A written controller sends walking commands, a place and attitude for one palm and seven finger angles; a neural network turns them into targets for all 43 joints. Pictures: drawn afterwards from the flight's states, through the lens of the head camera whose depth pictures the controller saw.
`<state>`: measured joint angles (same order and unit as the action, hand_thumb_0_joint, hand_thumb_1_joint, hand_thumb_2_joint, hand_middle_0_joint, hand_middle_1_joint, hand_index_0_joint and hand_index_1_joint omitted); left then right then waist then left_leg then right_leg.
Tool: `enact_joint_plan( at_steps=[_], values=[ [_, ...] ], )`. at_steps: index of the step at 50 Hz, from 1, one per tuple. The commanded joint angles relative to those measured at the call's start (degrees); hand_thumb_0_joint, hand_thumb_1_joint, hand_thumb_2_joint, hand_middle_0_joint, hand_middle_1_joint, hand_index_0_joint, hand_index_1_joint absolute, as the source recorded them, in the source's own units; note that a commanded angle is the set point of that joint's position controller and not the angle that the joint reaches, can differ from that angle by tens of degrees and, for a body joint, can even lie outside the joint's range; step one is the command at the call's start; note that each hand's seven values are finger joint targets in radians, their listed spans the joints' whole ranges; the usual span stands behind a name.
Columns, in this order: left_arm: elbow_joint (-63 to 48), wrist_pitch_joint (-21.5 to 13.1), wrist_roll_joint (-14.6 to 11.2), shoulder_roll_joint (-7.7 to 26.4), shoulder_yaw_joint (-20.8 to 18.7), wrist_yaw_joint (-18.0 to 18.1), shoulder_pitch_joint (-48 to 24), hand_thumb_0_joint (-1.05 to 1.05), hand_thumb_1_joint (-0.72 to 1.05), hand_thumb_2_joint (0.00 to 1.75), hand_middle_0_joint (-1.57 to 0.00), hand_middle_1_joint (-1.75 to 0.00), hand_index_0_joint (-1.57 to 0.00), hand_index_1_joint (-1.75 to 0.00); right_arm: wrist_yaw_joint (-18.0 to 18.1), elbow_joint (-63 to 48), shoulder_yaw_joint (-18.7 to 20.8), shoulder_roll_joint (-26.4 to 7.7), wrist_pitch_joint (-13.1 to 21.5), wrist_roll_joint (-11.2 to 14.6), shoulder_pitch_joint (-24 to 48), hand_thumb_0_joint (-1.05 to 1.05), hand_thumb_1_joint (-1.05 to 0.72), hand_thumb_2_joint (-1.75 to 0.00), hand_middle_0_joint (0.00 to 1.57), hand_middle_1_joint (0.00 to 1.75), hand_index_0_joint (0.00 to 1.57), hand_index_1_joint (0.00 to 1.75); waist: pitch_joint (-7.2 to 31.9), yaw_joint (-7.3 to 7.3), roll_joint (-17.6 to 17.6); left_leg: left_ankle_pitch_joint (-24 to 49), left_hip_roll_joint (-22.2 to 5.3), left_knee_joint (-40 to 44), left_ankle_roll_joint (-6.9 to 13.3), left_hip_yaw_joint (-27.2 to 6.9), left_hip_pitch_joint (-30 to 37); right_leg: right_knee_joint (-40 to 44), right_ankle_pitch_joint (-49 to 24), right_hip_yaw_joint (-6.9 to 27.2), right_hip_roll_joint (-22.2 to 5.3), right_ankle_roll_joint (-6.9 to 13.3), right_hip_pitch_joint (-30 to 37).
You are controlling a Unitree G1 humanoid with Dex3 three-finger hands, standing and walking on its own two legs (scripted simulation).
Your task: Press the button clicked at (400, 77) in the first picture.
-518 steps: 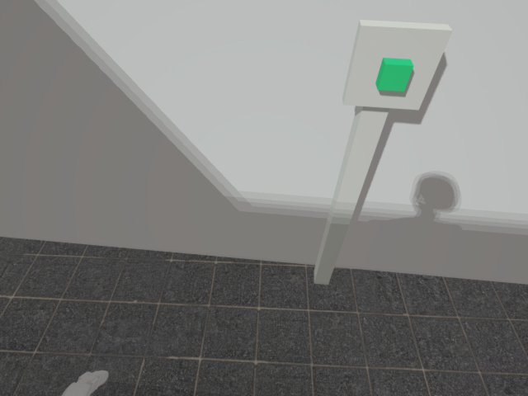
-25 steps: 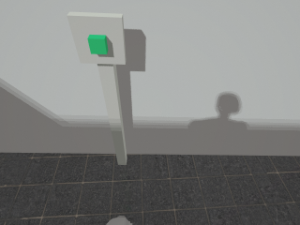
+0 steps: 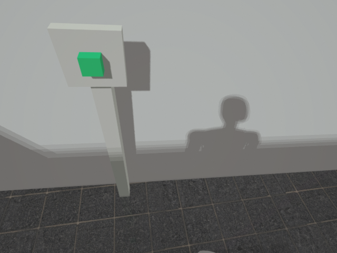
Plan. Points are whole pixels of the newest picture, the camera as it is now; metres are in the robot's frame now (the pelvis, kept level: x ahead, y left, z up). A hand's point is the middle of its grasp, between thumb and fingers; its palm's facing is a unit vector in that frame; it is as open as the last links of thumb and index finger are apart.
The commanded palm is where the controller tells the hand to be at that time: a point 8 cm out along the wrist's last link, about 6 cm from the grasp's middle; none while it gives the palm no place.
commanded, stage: come to a stop and stand still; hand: left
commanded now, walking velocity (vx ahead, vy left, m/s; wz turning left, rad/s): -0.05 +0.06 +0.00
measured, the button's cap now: (91, 63) +0.51 +0.23 +0.18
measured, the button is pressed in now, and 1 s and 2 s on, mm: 0 0 0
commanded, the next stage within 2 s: look again from close up in 0.84 s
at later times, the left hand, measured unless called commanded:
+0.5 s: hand out of the picture -0.01 +0.11 -0.18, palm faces +0.07 -0.97 -0.22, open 7.2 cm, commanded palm none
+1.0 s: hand out of the picture -0.10 +0.10 -0.18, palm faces +0.03 -0.99 -0.15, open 7.4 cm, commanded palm none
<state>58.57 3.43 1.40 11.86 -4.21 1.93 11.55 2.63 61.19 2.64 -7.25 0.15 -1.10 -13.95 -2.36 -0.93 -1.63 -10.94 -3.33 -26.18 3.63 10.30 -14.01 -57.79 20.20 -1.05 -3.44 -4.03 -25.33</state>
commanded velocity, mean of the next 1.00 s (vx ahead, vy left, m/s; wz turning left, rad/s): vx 0.00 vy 0.00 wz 0.00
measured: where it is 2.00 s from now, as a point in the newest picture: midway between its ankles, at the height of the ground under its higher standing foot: outside the picture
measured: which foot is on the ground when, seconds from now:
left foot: down 0.00-0.18, up 0.20-0.40, down 0.42-1.00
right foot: up 0.00-0.14, down 0.16-1.00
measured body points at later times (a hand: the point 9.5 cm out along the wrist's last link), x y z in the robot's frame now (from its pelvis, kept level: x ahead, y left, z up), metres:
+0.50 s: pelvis -0.04 -0.07 -0.01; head -0.05 -0.07 +0.44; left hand -0.01 +0.16 -0.16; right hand -0.05 -0.28 -0.17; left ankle -0.04 +0.07 -0.74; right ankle -0.03 -0.16 -0.74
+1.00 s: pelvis -0.07 -0.05 +0.00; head -0.07 -0.06 +0.45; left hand -0.10 +0.15 -0.17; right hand -0.11 -0.26 -0.17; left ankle -0.04 +0.07 -0.74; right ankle -0.03 -0.16 -0.74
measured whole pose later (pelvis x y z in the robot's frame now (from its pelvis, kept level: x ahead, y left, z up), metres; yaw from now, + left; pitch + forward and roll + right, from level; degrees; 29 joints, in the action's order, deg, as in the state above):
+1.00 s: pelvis -0.07 -0.05 +0.00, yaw +0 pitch -2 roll +0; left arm 63.9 -0.1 1.3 6.2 -0.1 1.7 20.3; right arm 1.1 63.2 1.0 -6.4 -0.9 -1.2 -21.1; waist -1.6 -0.6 0.1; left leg -12.1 -2.5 -27.8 -0.5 3.5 -14.1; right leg -27.1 10.6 -5.2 -1.4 1.2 -15.1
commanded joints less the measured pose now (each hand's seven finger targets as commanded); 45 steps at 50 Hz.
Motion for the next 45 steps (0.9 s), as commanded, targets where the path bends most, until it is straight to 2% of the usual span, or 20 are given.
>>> enact_joint_plan(
  at_steps=[1, 2, 4, 6, 7, 8, 9, 10, 11, 13, 17, 19, 21, 23, 24, 25, 29, 32, 37, 45],
  values=[
    [-2.7, -0.7, -0.2, -0.2, 0.8, -0.2, 2.2, 0.0, 0.9, 0.9, -0.2, -0.3, -0.2, -0.3, -0.2, -1.8, 2.5, -9.6, 0.3, -0.5, -3.7, 0.0, -0.9, -0.9, 0.2, 0.3, 0.2, 0.3, 2.9, -0.75, 13.0, 22.7, -15.0, 7.1, 6.1, -12.2, 5.0, 10.4, 3.6, -1.7, -0.3, 1.0, 2.4],
    [-2.8, -1.1, -0.2, -0.2, 1.0, -0.2, 1.5, 0.0, 0.9, 0.9, -0.2, -0.3, -0.2, -0.3, -0.4, -1.6, 2.5, -9.7, 0.2, -0.5, -4.0, 0.0, -0.9, -0.9, 0.2, 0.3, 0.2, 0.3, 2.8, -1.03, 13.5, 21.8, -15.1, 6.9, 6.1, -13.2, 4.4, 14.0, 4.3, -2.2, -0.2, 1.3, 4.2],
    [-2.3, -1.8, -0.4, -0.1, 1.0, -0.1, 3.5, 0.0, 0.9, 0.9, -0.2, -0.3, -0.2, -0.3, -0.7, -1.5, 2.8, -10.0, 0.1, -0.3, -4.3, 0.0, -0.9, -0.9, 0.2, 0.3, 0.2, 0.3, 4.7, -0.17, 12.1, 18.5, -14.5, 5.6, 5.0, -13.6, 3.7, 22.4, 0.7, -2.9, 0.4, 2.1, 9.1],
    [-0.9, -2.8, -0.2, 1.2, 1.0, 0.1, 7.2, 0.0, 0.9, 0.9, -0.2, -0.3, -0.2, -0.3, -1.1, -1.2, 2.8, -9.0, -0.1, 0.3, -4.8, 0.0, -0.9, -0.9, 0.2, 0.3, 0.2, 0.3, 7.4, 1.44, 6.4, 10.6, -10.5, 0.7, 1.0, -11.1, 1.1, 36.2, -11.1, -2.8, -0.3, 2.4, 17.7],
    [-0.7, -3.5, 0.1, 4.0, 0.9, 0.5, 6.7, 0.0, 0.9, 0.9, -0.2, -0.3, -0.2, -0.3, -1.5, -1.1, 2.5, -6.1, -0.1, 0.8, -6.2, 0.0, -0.9, -0.9, 0.2, 0.3, 0.2, 0.3, 7.6, 0.7, -2.1, 1.9, -6.6, -4.7, -2.3, -8.2, -3.3, 40.1, -16.6, 4.6, -7.0, 4.5, 20.9],
    [-0.8, -4.0, 0.1, 7.1, 0.8, 0.7, 5.6, 0.0, 0.9, 0.9, -0.2, -0.3, -0.2, -0.3, -1.7, -2.5, 1.3, -2.3, -0.5, 0.9, -5.0, 0.0, -0.9, -0.9, 0.2, 0.3, 0.2, 0.3, 4.6, 0.29, -12.2, -13.3, -1.5, -7.3, -4.9, -4.6, -9.3, 40.6, -24.7, 11.4, -15.0, 8.2, 18.9],
    [-1.3, -3.9, -0.1, 7.0, 1.3, 0.6, 4.6, 0.0, 0.9, 0.9, -0.2, -0.3, -0.2, -0.3, -1.7, -3.1, 1.2, -2.9, -1.2, 0.8, -2.9, 0.0, -0.9, -0.9, 0.2, 0.3, 0.2, 0.3, 3.7, 1.18, -10.0, -17.8, -0.6, -12.1, -5.0, -6.6, -6.6, 41.8, -24.2, 11.0, -17.2, 12.2, 12.8],
    [-1.5, -4.0, 0.0, 6.5, 1.1, 0.6, 2.4, 0.0, 0.9, 0.9, -0.2, -0.3, -0.2, -0.3, -1.7, -2.9, 1.3, -2.6, -2.0, 0.6, -2.4, 0.0, -0.9, -0.9, 0.2, 0.3, 0.2, 0.3, 2.7, 0.77, -12.1, -18.3, -1.2, -15.4, -5.0, -8.0, -6.5, 42.5, -20.0, 9.8, -15.4, 13.4, 10.1],
    [-1.5, -4.0, 0.0, 5.4, 1.2, 0.7, 0.9, 0.0, 0.9, 0.9, -0.2, -0.3, -0.2, -0.3, -1.6, -2.1, 1.2, -3.1, -2.2, 0.3, -2.8, 0.0, -0.9, -0.9, 0.2, 0.3, 0.2, 0.3, 1.2, 0.3, -13.2, -16.7, -1.1, -17.1, -5.0, -8.5, -6.5, 42.3, -18.6, 9.0, -13.5, 13.3, 9.3],
    [-0.8, -4.1, -0.3, 3.1, 1.5, 0.8, -0.1, 0.0, 0.9, 0.9, -0.2, -0.3, -0.2, -0.3, -1.5, 0.1, 0.9, -2.6, -2.1, 0.3, -5.3, 0.0, -0.9, -0.9, 0.2, 0.3, 0.2, 0.3, 0.9, -0.6, -9.9, -12.7, -0.7, -17.6, -5.2, -8.1, -5.5, 40.3, -22.0, 5.3, -10.5, 12.2, 11.0],
    [0.9, -4.3, -0.5, 2.9, 1.7, 0.6, 2.1, 0.0, 0.9, 0.9, -0.2, -0.3, -0.2, -0.3, -1.3, 1.4, 0.3, -2.1, -1.8, 0.4, -5.6, 0.0, -0.9, -0.9, 0.2, 0.3, 0.2, 0.3, -1.0, 0.1, -6.6, -9.4, -0.7, -9.6, -5.6, -7.7, -2.0, 39.6, -17.8, 5.1, -9.1, 11.2, 10.4],
    [1.5, -4.2, -0.8, 2.7, 1.7, 0.5, 2.3, 0.0, 0.9, 0.9, -0.2, -0.3, -0.2, -0.3, -1.0, 2.4, 0.1, -2.3, -1.2, 0.4, -7.4, 0.0, -0.9, -0.9, 0.2, 0.3, 0.2, 0.3, -1.4, -0.41, -3.4, -2.4, -1.3, -1.4, -5.3, -8.3, 4.0, 38.8, -12.3, 5.6, -8.1, 9.4, 7.2],
    [2.1, -4.0, -1.3, 1.2, 2.2, 0.3, 3.2, 0.0, 0.9, 0.9, -0.2, -0.3, -0.2, -0.3, -0.6, 3.2, -0.3, -3.9, -0.2, 0.3, -7.7, 0.0, -0.9, -0.9, 0.2, 0.3, 0.2, 0.3, -1.9, 0.42, 2.5, 5.2, -4.7, 3.3, -3.9, -11.9, 5.3, 37.6, -10.8, 3.3, -3.9, 6.2, 7.7],
    [2.7, -3.9, -1.1, 0.9, 2.2, 0.2, 4.2, 0.0, 0.9, 0.9, -0.2, -0.3, -0.2, -0.3, -0.4, 3.3, -0.5, -4.7, -0.1, 0.3, -6.1, 0.0, -0.9, -0.9, 0.2, 0.3, 0.2, 0.3, -2.0, 1.31, 2.9, 3.4, -5.3, 4.3, -3.8, -11.8, 3.0, 38.3, -10.7, 3.0, -3.0, 5.2, 11.0],
    [3.5, -3.7, -1.1, 1.3, 2.2, 0.3, 3.9, 0.0, 0.9, 0.9, -0.2, -0.3, -0.2, -0.3, -0.5, 3.6, -0.6, -4.1, 0.0, 0.3, -5.2, 0.0, -0.9, -0.9, 0.2, 0.3, 0.2, 0.3, -2.4, 1.4, 5.9, 2.0, -5.0, 5.8, -3.8, -11.9, 2.1, 37.9, -10.0, 2.5, -3.0, 5.1, 12.0],
    [3.8, -3.7, -1.1, 1.5, 2.3, 0.2, 4.4, 0.0, 0.9, 0.9, -0.2, -0.3, -0.2, -0.3, -0.5, 3.5, -0.8, -4.0, 0.1, 0.4, -5.0, 0.0, -0.9, -0.9, 0.2, 0.3, 0.2, 0.3, -2.8, 1.58, 6.9, 0.0, -4.9, 7.2, -3.7, -12.0, 1.1, 38.2, -9.2, 2.7, -2.8, 5.0, 13.1],
    [4.9, -3.7, -1.0, 1.6, 2.5, 0.1, 6.0, 0.0, 0.9, 0.9, -0.2, -0.3, -0.2, -0.3, -0.6, 3.2, -0.9, -3.9, -0.2, 0.3, -5.3, 0.0, -0.9, -0.9, 0.2, 0.3, 0.2, 0.3, -4.2, 1.54, 3.5, -6.6, -3.3, 8.3, -3.8, -10.7, 1.0, 41.8, -2.1, 3.9, -3.1, 4.9, 11.9],
    [5.2, -3.7, -0.8, 1.6, 2.5, 0.1, 6.7, 0.0, 0.9, 0.9, -0.2, -0.3, -0.2, -0.3, -0.7, 3.2, -0.8, -3.9, -0.6, 0.3, -6.7, 0.0, -0.9, -0.9, 0.2, 0.3, 0.2, 0.3, -4.7, 0.98, 0.6, -8.5, -2.5, 7.9, -3.7, -10.2, 1.9, 43.8, 3.6, 4.7, -3.1, 4.7, 9.3],
    [5.5, -3.8, -0.6, 0.9, 2.4, 0.2, 8.3, 0.0, 0.9, 0.9, -0.2, -0.3, -0.2, -0.3, -0.9, 3.3, -0.7, -3.5, -0.7, 0.2, -8.7, 0.0, -0.9, -0.9, 0.2, 0.3, 0.2, 0.3, -4.7, 0.46, -1.4, -9.0, -1.9, 6.7, -3.4, -9.5, 2.2, 45.1, 7.9, 5.3, -3.3, 4.7, 6.6],
    [6.4, -4.1, -0.6, -0.8, 2.5, 0.2, 11.2, 0.0, 0.9, 0.9, -0.2, -0.3, -0.2, -0.3, -0.6, 3.7, -1.1, -2.4, 0.0, 0.2, -10.2, 0.0, -0.9, -0.9, 0.2, 0.3, 0.2, 0.3, -4.4, 1.0, 1.1, -8.7, -2.2, 7.7, -3.0, -10.4, -0.3, 42.8, 3.7, 4.6, -3.0, 4.9, 7.9]
  ],
)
